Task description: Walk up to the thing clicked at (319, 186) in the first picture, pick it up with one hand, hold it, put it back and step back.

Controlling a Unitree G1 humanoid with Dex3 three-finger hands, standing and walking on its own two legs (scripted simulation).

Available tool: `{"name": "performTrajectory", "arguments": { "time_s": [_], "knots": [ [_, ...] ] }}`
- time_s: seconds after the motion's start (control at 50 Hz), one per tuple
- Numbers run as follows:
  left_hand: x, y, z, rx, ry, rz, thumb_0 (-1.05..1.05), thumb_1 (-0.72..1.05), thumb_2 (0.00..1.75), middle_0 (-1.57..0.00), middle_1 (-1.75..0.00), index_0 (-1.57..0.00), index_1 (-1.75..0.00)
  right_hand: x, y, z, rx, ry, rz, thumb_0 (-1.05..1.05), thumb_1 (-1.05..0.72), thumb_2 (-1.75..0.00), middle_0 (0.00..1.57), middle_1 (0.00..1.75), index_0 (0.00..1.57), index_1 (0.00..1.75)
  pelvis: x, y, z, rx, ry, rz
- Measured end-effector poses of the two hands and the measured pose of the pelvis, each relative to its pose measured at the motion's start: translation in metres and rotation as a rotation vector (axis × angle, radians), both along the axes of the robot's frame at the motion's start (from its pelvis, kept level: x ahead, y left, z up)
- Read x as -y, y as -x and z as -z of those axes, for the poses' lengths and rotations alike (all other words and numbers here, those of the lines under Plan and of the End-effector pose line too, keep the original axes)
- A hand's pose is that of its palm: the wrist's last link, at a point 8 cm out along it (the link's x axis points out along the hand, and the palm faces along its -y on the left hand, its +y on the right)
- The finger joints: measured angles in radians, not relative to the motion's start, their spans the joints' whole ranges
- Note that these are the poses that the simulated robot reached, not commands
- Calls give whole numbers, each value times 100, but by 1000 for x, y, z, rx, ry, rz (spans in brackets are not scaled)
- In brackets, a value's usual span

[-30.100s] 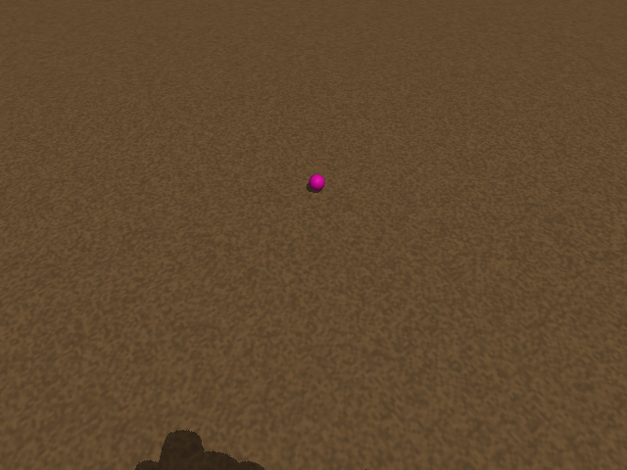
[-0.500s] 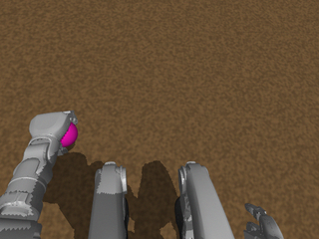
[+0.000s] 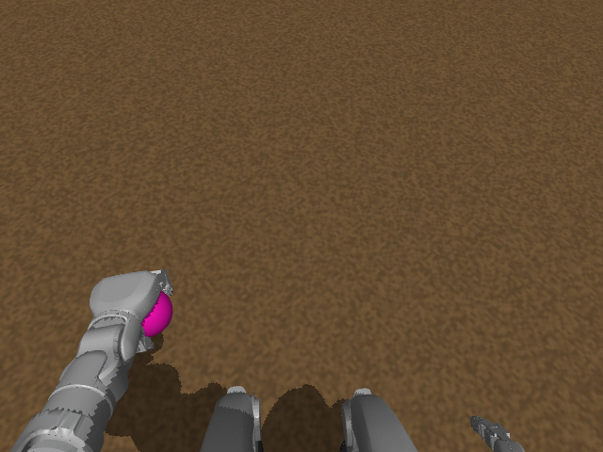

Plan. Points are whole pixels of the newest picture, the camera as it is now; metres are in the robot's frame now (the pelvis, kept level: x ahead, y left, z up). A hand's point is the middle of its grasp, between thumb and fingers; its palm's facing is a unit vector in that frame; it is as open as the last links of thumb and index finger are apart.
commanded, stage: lift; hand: left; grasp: from above
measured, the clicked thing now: (146, 312) +0.35 +0.24 -0.10
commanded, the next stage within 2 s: hold in 0.46 s
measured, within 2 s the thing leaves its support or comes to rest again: neither
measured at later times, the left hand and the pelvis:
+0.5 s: hand (131, 279) +0.35 +0.23 +0.00, palm faces -0.45 -0.09 -0.89, open 9.7 cm; pelvis +0.04 +0.00 +0.09, yaw +1 degrees
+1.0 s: hand (124, 255) +0.36 +0.22 +0.05, palm faces -0.45 -0.07 -0.89, open 9.7 cm; pelvis +0.06 -0.01 +0.11, yaw +0 degrees
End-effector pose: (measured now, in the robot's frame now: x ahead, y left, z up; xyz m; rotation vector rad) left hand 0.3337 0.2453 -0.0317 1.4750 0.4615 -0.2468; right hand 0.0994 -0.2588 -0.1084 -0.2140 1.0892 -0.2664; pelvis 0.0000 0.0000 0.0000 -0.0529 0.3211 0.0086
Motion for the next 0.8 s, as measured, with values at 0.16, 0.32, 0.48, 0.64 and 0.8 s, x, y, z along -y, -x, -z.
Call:
{"name": "performTrajectory", "arguments": {
  "time_s": [0.16,0.32,0.48,0.64,0.8],
  "knots": [
    [9,-4,-36,-33,8,5,1,5,58,-76,-74,-63,-67,4,0,-40,4,2,15,0,-91,-90,21,30,20,30,1,-16,-40,59,-14,0],
    [16,-13,-63,-20,2,15,0,3,61,-77,-73,-64,-67,7,-5,-64,-17,-7,15,0,-91,-90,20,30,20,30,2,-29,-67,102,-27,-1],
    [16,-25,-89,-20,-1,-3,0,1,65,-77,-74,-64,-68,9,-16,-82,-11,-22,22,0,-91,-90,20,30,20,30,4,-42,-87,141,-35,-1],
    [20,-33,-108,-17,4,14,0,0,68,-77,-74,-64,-68,11,-31,-94,12,-32,25,0,-90,-90,20,30,20,30,5,-53,-98,170,-42,2],
    [22,-38,-123,-13,-2,35,0,1,67,-77,-74,-64,-69,13,-44,-103,37,-37,25,0,-90,-90,20,30,20,30,6,-58,-106,198,-46,7]
  ]
}}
